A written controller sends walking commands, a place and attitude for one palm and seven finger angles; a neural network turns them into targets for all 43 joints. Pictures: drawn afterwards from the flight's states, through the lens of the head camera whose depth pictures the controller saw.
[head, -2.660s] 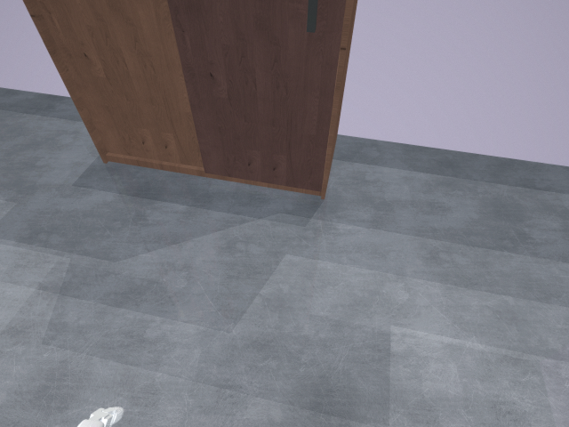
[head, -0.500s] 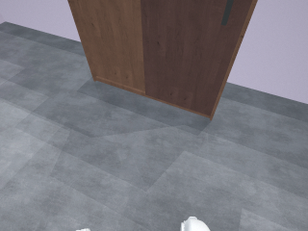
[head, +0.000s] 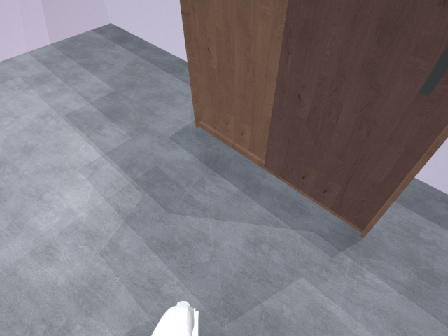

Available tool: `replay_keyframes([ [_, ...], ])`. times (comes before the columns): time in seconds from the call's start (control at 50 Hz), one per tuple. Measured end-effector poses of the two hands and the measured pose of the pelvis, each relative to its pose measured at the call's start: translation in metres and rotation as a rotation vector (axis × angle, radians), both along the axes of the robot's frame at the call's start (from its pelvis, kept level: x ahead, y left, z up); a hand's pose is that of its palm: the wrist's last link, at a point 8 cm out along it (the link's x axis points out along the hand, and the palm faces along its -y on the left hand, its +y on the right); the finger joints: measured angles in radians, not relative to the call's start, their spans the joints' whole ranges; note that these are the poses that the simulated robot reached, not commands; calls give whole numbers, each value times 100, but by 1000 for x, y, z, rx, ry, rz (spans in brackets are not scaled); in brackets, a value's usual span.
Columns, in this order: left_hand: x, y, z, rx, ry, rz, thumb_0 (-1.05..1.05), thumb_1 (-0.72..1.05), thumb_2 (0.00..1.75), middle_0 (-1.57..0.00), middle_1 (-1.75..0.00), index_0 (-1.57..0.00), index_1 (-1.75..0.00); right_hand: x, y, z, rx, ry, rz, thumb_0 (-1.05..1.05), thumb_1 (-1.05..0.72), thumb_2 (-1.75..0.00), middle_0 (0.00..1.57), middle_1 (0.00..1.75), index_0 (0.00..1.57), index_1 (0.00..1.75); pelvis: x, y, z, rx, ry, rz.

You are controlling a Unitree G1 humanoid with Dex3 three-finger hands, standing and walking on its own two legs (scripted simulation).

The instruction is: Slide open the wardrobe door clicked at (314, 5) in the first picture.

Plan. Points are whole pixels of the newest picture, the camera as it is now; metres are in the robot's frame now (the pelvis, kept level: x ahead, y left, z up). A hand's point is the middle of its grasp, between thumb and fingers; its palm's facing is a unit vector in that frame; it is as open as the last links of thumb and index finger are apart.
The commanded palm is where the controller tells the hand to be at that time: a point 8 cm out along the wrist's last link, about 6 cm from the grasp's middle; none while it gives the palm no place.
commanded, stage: walk to a spot facing it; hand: right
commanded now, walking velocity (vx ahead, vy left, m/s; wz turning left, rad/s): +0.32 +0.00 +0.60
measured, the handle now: out of the picture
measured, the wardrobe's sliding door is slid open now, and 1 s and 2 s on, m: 0.00 0.00 0.00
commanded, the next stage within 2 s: turn to face it in 0.22 s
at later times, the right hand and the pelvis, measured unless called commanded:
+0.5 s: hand (296, 276) +0.29 -0.13 -0.17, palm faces -0.13 +0.97 -0.22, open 7.3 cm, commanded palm none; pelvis +0.20 +0.05 -0.01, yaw +9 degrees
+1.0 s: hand (322, 268) +0.32 -0.20 -0.17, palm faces +0.14 +0.96 -0.24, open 7.4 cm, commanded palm none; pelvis +0.26 +0.02 +0.00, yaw -5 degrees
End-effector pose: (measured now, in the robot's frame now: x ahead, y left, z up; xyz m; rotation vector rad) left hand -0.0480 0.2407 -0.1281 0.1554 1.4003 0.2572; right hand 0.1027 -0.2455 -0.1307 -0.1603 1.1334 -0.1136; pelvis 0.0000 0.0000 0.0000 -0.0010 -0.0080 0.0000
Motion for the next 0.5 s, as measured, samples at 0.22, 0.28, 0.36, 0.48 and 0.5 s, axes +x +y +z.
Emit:
replay_keyframes([
  [0.22,6,-9,-29,-126,229,209,0,91,90,-21,-30,-20,-30,180,83,-19,15,-107,210,1,-91,-90,19,30,20,30,107,43,-31,-6,1,116],
  [0.28,58,9,-35,-108,152,208,1,91,90,-21,-30,-20,-30,189,90,-19,10,-81,205,1,-91,-89,19,30,20,30,127,50,-27,6,-16,141],
  [0.36,152,35,-28,-60,-51,175,1,91,90,-20,-30,-20,-30,184,86,-13,-21,6,197,0,-92,-89,20,30,20,30,152,53,-15,9,-9,177],
  [0.48,264,48,-10,-25,-250,97,0,92,90,-20,-30,-20,-30,189,65,-8,-50,62,147,0,-93,-89,20,30,20,30,190,48,-7,25,-6,165],
  [0.5,277,46,-9,-24,-259,80,0,92,90,-20,-30,-20,-30,190,62,-9,-44,64,132,0,-93,-89,20,30,20,30,197,46,-6,29,-8,156],
])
